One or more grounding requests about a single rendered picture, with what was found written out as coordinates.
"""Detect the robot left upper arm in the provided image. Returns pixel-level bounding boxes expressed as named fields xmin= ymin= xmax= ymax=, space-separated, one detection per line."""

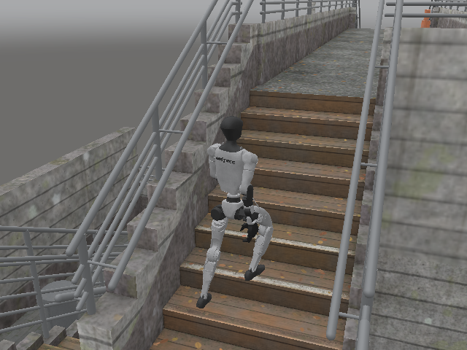
xmin=207 ymin=143 xmax=222 ymax=179

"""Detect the right robot hand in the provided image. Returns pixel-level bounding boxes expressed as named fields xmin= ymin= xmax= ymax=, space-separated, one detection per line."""
xmin=240 ymin=223 xmax=259 ymax=243

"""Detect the robot left foot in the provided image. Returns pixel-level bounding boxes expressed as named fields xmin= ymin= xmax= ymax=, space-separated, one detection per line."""
xmin=196 ymin=293 xmax=212 ymax=308

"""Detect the robot right forearm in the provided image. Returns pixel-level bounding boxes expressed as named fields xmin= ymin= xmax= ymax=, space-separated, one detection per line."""
xmin=242 ymin=185 xmax=256 ymax=225

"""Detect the left robot thigh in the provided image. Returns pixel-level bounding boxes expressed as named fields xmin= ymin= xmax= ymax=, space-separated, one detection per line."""
xmin=209 ymin=204 xmax=228 ymax=262

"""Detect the robot right upper arm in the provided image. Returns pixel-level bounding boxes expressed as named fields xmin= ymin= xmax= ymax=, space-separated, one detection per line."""
xmin=239 ymin=150 xmax=258 ymax=195

